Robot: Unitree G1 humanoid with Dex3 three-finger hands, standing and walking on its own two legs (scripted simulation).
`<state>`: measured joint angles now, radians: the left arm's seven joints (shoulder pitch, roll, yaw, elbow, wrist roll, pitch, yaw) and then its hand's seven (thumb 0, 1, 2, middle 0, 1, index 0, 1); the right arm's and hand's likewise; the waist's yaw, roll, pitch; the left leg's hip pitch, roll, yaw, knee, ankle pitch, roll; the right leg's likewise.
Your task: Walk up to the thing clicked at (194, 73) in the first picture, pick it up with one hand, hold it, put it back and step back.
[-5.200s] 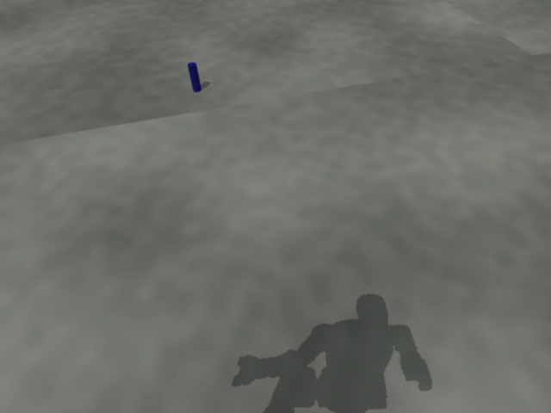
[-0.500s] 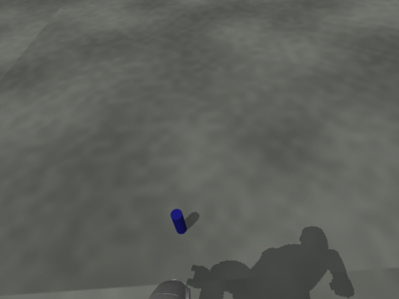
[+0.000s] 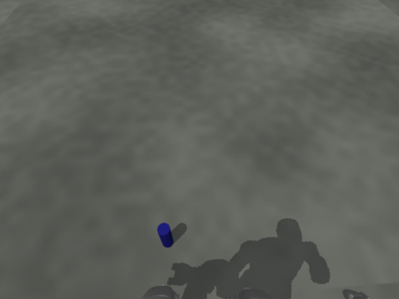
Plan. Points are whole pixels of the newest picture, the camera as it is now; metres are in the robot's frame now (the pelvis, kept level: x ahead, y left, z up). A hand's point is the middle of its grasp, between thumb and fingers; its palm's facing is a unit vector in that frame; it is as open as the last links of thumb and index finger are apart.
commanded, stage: walk up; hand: left
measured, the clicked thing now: (165, 235) +0.44 +0.18 -0.66
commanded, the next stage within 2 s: stand in 1.28 s
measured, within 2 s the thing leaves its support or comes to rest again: neither
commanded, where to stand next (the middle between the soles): +0.09 -0.01 m, yaw +0 degrees
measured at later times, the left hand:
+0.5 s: hand (93, 293) +0.14 +0.24 -0.12, palm faces -0.01 -0.95 -0.32, open 7.3 cm
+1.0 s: hand out of the picture +0.09 +0.26 -0.13, palm faces +0.02 -0.94 -0.33, open 7.3 cm
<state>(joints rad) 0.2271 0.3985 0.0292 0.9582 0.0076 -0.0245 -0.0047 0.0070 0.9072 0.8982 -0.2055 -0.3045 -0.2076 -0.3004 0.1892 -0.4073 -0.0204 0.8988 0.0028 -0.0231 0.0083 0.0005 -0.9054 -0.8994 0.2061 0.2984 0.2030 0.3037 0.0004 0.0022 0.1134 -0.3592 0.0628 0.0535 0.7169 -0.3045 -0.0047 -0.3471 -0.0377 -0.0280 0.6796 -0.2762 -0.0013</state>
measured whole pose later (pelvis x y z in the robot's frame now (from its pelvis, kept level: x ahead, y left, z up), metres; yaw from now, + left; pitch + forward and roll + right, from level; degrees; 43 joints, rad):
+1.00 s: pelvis +0.04 +0.01 +0.03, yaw +1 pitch -2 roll +0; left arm 0.09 0.34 0.00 1.19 0.00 0.00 -0.02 0.01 0.91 0.90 -0.20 -0.30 -0.21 -0.30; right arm 0.06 -0.35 0.00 1.18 0.00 -0.02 0.01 0.00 -0.91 -0.90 0.20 0.30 0.20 0.30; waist 0.02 0.01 0.05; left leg -0.14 0.02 0.03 0.32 -0.15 -0.01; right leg -0.13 -0.06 -0.04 0.32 -0.15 0.03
